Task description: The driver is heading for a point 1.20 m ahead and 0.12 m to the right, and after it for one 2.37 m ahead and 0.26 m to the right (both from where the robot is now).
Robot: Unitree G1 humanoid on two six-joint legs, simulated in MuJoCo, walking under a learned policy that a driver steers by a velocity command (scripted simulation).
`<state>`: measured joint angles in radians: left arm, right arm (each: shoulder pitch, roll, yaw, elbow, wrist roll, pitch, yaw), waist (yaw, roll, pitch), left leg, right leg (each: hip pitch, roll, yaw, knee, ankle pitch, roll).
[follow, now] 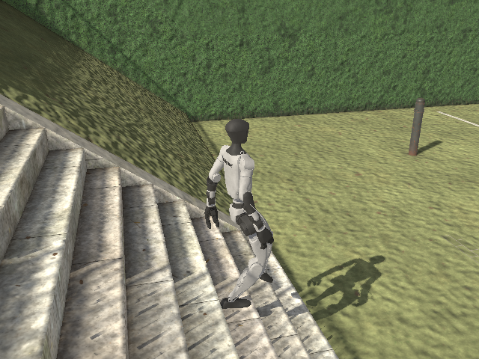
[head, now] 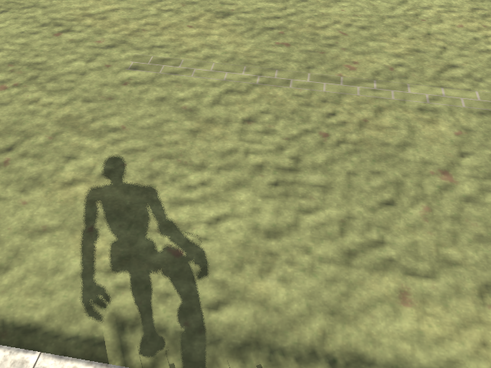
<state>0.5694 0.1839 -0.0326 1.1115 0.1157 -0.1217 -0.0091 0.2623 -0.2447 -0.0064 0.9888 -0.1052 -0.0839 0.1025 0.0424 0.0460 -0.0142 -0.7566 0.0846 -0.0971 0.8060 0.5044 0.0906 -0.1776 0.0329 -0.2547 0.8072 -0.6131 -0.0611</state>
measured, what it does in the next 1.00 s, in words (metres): goes down: left foot 0.19 m lower, then right foot 0.19 m lower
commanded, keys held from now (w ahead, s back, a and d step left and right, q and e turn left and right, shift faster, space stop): w+q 0.12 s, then w+e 0.88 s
